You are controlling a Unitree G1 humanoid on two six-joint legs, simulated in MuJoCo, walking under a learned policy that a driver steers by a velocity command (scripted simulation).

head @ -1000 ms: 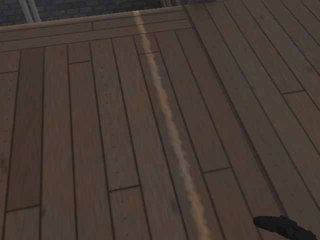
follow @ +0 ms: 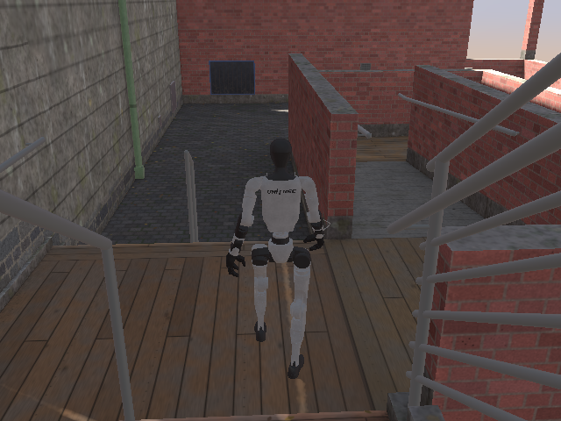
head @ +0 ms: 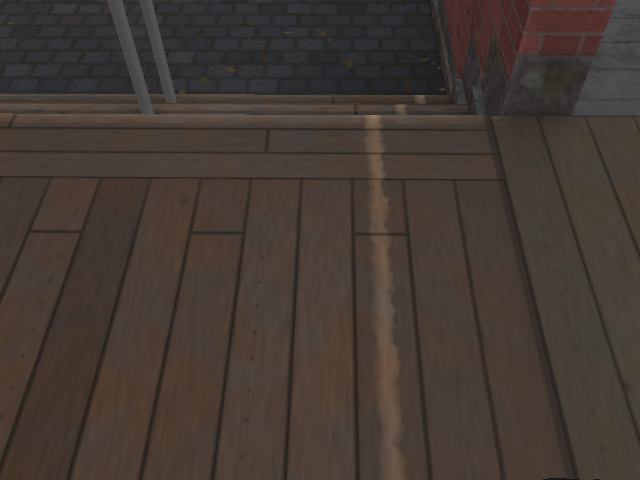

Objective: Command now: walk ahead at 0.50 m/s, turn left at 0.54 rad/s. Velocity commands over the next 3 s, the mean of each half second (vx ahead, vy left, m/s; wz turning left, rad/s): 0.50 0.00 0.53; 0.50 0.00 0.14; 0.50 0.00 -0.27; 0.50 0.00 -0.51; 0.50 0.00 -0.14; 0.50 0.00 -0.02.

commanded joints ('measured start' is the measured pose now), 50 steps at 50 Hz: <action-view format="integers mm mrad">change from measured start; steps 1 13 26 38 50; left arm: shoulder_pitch -19 -192 -252 -92 22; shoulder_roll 219 118 179 167 240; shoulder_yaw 49 17 35 19 31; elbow -54 -245 -296 -211 -131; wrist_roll -9 26 17 5 -21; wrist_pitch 11 -39 -70 -41 9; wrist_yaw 15 -15 -45 -41 -30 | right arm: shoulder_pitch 4 180 302 170 -41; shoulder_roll -110 -189 -168 -103 -131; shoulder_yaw -36 -54 -44 -7 -7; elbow -95 -80 -43 -114 -182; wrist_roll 2 -7 -7 -21 -2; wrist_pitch -12 -42 -22 -40 -68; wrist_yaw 14 -49 -65 -54 -13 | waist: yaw -91 -56 -56 -66 -28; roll -153 -19 92 -110 -126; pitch -31 -45 -102 -29 0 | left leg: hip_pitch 101 392 507 -68 125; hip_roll -87 98 54 60 -18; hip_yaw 103 -321 -362 -89 -26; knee -10 -427 -103 318 -156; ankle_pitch -152 274 283 -138 -19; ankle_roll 58 245 87 -73 -23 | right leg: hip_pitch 26 -733 -363 -263 -119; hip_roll -297 -113 -16 -220 -254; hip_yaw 52 296 278 488 409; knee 230 743 189 -93 31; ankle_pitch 1219 146 361 392 504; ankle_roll -101 74 -57 -240 -160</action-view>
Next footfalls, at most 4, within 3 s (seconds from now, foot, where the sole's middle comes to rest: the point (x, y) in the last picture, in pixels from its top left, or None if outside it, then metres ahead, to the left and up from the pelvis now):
0.06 left None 0.18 0.11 -0.77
0.54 right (378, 468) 0.49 -0.04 -0.77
1.04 left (235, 388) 0.65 0.28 -0.77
1.60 right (325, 269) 0.98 0.10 -0.77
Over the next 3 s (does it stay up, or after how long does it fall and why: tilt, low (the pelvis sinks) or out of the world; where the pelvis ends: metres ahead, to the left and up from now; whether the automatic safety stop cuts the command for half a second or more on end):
stays up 1.48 0.13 0.00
